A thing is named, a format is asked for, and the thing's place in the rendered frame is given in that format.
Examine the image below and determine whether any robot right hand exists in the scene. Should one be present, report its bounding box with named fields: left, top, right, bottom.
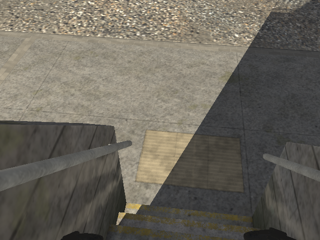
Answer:
left=243, top=227, right=296, bottom=240

